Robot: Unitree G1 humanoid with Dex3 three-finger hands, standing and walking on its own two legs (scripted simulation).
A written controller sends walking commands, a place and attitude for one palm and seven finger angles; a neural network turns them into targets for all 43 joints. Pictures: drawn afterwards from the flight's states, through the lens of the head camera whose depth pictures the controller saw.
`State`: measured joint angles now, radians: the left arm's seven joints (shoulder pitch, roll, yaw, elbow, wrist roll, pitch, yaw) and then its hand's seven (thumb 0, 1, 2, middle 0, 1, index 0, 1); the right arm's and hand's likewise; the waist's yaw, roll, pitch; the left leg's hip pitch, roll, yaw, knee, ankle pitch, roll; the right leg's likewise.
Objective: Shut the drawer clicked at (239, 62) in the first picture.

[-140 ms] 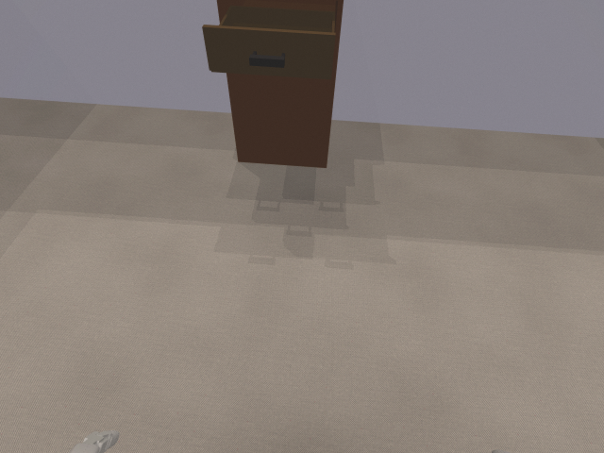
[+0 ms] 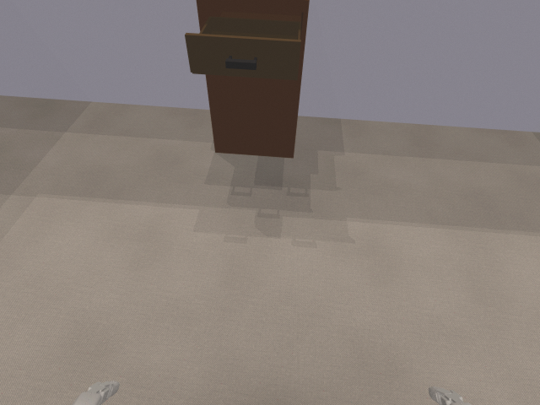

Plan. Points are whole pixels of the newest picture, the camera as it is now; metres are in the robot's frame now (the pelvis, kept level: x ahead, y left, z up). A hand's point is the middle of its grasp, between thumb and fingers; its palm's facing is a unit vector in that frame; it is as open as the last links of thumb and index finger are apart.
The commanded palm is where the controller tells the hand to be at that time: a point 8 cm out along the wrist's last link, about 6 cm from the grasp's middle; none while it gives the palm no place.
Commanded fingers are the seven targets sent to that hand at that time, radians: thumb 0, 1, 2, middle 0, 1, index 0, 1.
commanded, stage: stand and wait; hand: left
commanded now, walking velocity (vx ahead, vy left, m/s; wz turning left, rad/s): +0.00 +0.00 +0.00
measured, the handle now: (242, 61) +1.23 +0.18 -0.06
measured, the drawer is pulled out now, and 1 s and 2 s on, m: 0.30 0.30 0.30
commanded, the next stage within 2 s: look at it before walking up in 0.68 s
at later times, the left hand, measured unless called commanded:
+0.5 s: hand out of the picture +0.05 +0.23 -0.15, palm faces -0.03 -0.94 -0.33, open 7.4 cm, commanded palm none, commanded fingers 0.00 0.90 0.90 -0.20 -0.30 -0.20 -0.30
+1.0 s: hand out of the picture +0.06 +0.22 -0.15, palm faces -0.04 -0.94 -0.33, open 7.4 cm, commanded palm none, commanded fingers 0.00 0.90 0.90 -0.20 -0.30 -0.20 -0.30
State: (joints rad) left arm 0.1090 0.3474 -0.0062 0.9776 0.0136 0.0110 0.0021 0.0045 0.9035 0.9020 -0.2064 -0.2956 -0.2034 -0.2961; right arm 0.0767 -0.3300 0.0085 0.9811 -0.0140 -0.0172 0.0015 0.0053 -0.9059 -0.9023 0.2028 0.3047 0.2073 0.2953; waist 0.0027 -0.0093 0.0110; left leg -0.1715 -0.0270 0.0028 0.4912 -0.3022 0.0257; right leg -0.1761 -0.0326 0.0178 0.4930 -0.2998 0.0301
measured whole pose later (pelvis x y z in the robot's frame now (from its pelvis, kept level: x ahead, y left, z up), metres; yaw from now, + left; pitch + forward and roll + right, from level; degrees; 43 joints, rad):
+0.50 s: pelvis -0.02 -0.02 +0.01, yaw +0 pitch -2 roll +0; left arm 0.16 0.35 0.00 1.07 0.01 0.01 0.00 0.00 0.90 0.90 -0.21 -0.30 -0.20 -0.30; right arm 0.14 -0.35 0.00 1.09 -0.01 -0.01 0.00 0.01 -0.91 -0.90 0.20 0.30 0.21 0.30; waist 0.00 -0.01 0.04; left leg -0.15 0.00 0.00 0.42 -0.24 0.00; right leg -0.16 -0.01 0.01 0.42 -0.24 0.01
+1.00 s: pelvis -0.02 -0.02 +0.01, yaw -1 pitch -2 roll +0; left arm 0.13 0.33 0.00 1.07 0.01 0.00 0.00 0.00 0.90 0.90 -0.21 -0.30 -0.20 -0.30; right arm 0.12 -0.34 0.01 1.11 -0.01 -0.02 0.00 0.00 -0.91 -0.90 0.20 0.30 0.21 0.30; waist 0.00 0.00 0.02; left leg -0.14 0.01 0.00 0.38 -0.21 -0.01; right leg -0.16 0.00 0.01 0.40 -0.21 0.00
